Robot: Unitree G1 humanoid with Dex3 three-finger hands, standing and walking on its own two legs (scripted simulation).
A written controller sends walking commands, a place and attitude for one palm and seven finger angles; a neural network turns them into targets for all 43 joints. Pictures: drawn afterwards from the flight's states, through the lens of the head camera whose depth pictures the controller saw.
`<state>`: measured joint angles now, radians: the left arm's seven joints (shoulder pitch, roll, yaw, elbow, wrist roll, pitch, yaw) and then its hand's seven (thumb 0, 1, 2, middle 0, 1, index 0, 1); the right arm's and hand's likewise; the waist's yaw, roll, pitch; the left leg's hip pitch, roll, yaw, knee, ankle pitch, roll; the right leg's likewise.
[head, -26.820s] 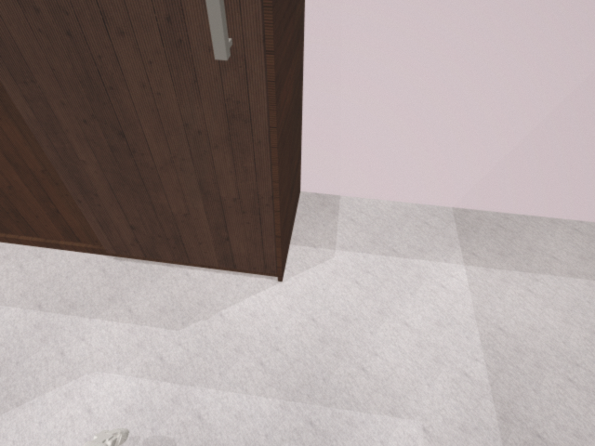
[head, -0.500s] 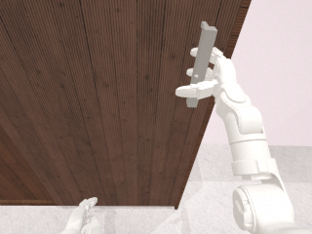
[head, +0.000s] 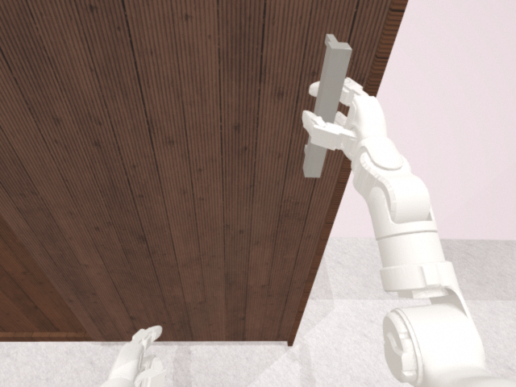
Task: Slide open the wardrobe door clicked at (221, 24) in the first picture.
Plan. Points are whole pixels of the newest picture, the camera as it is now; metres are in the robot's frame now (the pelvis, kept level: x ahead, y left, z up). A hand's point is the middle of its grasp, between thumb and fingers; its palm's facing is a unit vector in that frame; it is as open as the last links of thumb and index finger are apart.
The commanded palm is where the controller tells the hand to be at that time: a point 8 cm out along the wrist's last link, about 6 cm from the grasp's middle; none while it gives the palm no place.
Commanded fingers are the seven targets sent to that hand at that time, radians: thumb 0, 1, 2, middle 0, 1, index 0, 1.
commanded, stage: grip the handle and tug to test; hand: right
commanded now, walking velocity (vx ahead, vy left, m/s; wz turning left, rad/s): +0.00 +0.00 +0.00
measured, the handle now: (320, 110) +0.46 -0.07 +0.25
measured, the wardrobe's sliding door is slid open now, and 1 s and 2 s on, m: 0.00 0.00 0.01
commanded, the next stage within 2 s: tug the door sideways, standing still in 0.76 s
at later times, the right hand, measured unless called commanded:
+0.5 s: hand (313, 127) +0.40 -0.05 +0.25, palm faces -0.07 +1.00 -0.03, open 6.2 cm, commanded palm +0.36 -0.10 +0.25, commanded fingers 0.00 -0.90 -0.90 0.45 1.40 0.45 1.40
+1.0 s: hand (314, 128) +0.40 -0.05 +0.25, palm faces -0.09 +1.00 -0.02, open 6.2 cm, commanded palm +0.38 -0.09 +0.25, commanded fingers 0.00 -0.90 -0.90 0.45 1.40 0.45 1.40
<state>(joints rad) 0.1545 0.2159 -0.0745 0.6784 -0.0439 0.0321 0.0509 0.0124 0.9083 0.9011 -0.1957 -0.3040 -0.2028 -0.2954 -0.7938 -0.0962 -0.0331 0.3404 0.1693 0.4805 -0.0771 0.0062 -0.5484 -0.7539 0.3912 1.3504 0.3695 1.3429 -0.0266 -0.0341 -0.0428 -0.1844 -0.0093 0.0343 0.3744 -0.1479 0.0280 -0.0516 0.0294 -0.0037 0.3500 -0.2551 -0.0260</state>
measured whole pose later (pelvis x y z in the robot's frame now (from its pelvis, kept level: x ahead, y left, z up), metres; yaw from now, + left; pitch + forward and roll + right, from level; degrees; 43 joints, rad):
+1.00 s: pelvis +0.03 +0.01 +0.00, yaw -1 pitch -2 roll +0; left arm 0.10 0.23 -0.07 0.64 -0.05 0.09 0.02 0.01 0.91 0.90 -0.19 -0.30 -0.20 -0.30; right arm -0.67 -0.08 -0.01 0.08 0.17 0.59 -0.07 -0.01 -0.66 -0.76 0.38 1.38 0.32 1.40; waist -0.04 -0.05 -0.05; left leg -0.17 -0.02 0.06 0.40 -0.20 0.04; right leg -0.04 0.01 0.02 0.36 -0.30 -0.01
